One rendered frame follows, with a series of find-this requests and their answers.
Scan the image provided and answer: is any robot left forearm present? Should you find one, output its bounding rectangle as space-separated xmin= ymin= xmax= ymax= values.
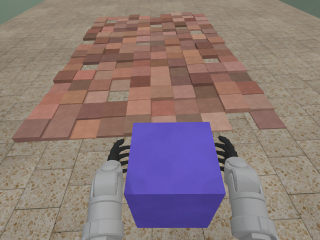
xmin=81 ymin=160 xmax=124 ymax=240

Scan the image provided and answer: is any robot right hand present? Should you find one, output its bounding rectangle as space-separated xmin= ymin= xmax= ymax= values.
xmin=214 ymin=136 xmax=238 ymax=172

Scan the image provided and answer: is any carton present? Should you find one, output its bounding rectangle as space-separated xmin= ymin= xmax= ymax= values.
xmin=124 ymin=122 xmax=226 ymax=228

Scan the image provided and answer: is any robot left hand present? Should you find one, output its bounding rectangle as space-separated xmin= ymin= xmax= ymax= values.
xmin=107 ymin=139 xmax=130 ymax=173

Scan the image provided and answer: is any robot right forearm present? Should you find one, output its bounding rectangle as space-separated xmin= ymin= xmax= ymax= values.
xmin=224 ymin=156 xmax=279 ymax=240

